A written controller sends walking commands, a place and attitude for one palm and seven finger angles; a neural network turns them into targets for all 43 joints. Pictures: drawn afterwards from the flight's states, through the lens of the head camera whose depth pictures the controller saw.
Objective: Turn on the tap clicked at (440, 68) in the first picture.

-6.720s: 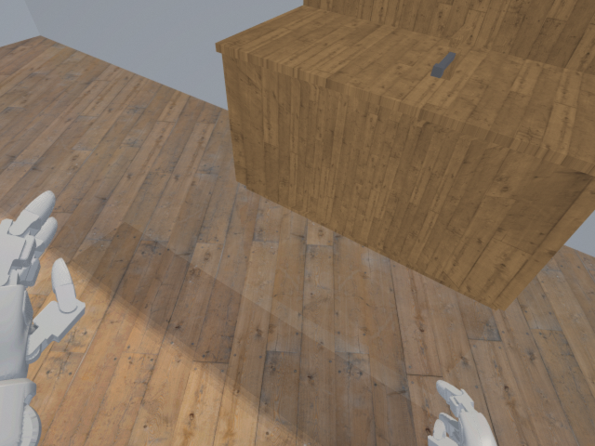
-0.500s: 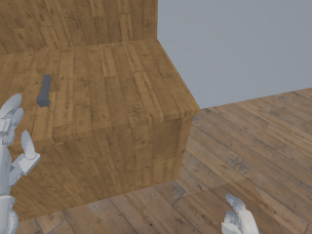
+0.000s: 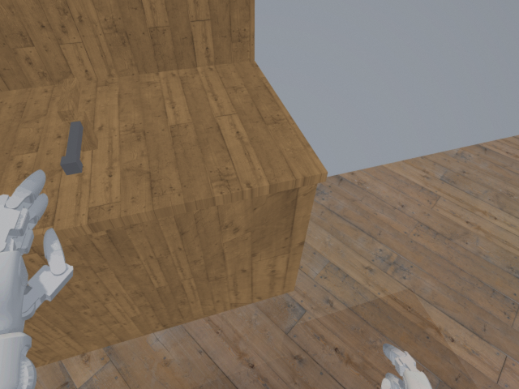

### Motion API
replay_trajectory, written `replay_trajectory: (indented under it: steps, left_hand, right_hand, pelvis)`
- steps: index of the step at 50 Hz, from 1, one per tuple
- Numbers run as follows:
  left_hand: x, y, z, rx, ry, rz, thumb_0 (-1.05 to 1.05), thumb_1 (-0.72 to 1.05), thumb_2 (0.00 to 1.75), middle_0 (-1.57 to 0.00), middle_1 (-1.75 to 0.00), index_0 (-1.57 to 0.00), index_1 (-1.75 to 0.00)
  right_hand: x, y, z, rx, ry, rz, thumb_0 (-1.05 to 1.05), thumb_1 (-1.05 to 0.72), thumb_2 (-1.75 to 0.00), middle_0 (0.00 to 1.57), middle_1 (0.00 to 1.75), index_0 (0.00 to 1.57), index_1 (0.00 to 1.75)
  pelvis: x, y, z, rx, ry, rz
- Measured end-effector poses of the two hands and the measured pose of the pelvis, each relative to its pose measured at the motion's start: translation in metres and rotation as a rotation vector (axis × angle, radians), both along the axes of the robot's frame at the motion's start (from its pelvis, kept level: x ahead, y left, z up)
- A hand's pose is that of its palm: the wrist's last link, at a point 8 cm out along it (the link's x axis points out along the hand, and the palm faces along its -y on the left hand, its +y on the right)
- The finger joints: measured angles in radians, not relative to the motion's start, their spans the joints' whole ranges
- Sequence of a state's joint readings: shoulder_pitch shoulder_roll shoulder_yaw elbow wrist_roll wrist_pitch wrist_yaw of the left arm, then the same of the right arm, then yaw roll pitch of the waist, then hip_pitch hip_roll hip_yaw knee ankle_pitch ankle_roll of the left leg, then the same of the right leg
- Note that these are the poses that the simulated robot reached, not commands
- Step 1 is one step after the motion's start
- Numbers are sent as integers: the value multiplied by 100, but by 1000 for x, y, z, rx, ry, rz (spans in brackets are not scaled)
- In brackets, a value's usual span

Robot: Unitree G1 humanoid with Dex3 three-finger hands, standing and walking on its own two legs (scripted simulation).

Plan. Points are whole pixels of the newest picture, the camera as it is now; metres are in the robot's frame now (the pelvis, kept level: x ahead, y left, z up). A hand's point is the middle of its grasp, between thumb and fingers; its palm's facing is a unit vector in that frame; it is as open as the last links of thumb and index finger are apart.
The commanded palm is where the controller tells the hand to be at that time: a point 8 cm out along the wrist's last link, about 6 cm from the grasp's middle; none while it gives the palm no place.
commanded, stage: look again from close up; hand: left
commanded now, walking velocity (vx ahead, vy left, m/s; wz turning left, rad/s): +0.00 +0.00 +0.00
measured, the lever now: (71, 164) +0.49 +0.40 +0.05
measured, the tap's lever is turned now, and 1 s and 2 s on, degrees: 0 0 0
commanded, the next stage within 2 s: shuffle to correct the standing spot in 0.28 s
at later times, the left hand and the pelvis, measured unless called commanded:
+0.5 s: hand (35, 225) +0.26 +0.29 +0.17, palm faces +0.43 -0.86 -0.29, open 7.4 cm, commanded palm +0.20 +0.31 +0.18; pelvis +0.04 +0.03 +0.00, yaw +0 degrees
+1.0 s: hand (57, 203) +0.30 +0.29 +0.16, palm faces +0.39 -0.85 -0.37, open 7.4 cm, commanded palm +0.24 +0.33 +0.18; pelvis +0.08 +0.05 -0.02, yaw +0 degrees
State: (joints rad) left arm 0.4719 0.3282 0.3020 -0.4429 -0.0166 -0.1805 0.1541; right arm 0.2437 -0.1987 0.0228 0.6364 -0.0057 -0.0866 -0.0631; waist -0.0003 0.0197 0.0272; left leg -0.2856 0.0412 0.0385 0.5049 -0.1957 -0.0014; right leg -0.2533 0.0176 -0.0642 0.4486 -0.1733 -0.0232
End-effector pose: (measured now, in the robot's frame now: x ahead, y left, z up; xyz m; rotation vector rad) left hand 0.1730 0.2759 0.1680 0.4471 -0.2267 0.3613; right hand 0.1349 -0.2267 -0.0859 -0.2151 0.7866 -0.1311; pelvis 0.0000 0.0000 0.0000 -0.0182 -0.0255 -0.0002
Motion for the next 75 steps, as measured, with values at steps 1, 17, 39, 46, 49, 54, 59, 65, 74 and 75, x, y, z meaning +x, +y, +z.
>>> replay_trajectory:
  steps: [1, 17, 39, 46, 49, 54, 59, 65, 74, 75]
  left_hand:
    - [4, 4, 6, 63, -6, -10, 2, 89, 90, -21, -31, -21, -31]
    - [27, 40, -6, 0, -48, -68, 2, 89, 90, -21, -31, -21, -31]
    - [75, 54, 4, 4, -99, -36, 2, 89, 90, -21, -31, -21, -31]
    - [85, 53, 6, 31, -125, -49, 2, 89, 90, -21, -31, -21, -31]
    - [89, 54, 4, 41, -125, -54, 2, 89, 90, -21, -31, -21, -31]
    - [92, 55, 5, 52, -118, -60, 2, 89, 90, -21, -31, -21, -31]
    - [90, 52, 13, 80, -132, -67, 2, 89, 90, -21, -31, -21, -31]
    - [79, 68, 10, 50, -185, -41, 2, 89, 90, -21, -31, -21, -31]
    - [98, 87, 11, 75, -177, -33, 2, 89, 90, -21, -31, -21, -31]
    - [98, 84, 14, 75, -170, -38, 2, 89, 90, -21, -30, -20, -31]
  right_hand:
    - [1, 0, 1, -11, -2, 16, 2, -90, -90, 20, 30, 20, 30]
    - [40, 34, 28, -22, -99, 71, 1, -90, -90, 20, 30, 20, 30]
    - [106, 50, 21, -10, -118, 84, 1, -90, -90, 20, 30, 21, 30]
    - [102, 41, 6, -10, -68, 42, 1, -90, -90, 20, 30, 21, 30]
    - [100, 40, 1, -7, -55, 25, 1, -90, -90, 20, 30, 21, 30]
    - [97, 43, -3, 9, -50, 7, 2, -90, -90, 20, 30, 20, 30]
    - [95, 48, -6, 33, -40, 22, 2, -90, -90, 20, 30, 20, 30]
    - [99, 52, -4, -18, 4, 50, 2, -90, -90, 20, 30, 21, 30]
    - [108, 87, -6, 48, -88, 12, 2, -90, -90, 20, 30, 20, 30]
    - [108, 91, -6, 63, -91, 22, 2, -90, -90, 20, 30, 20, 30]
  pelvis:
    - [-1, -1, -1, -4, 0, 3]
    - [22, 28, 2, 13, 7, -2]
    - [69, 41, -8, -5, 17, 2]
    - [79, 44, -15, -5, 16, 1]
    - [81, 46, -18, -4, 15, 2]
    - [82, 48, -20, 2, 8, -8]
    - [83, 47, -19, -20, 8, 15]
    - [84, 60, -20, -6, -14, 6]
    - [85, 74, -23, 31, -30, -5]
    - [86, 74, -21, 32, -24, -6]
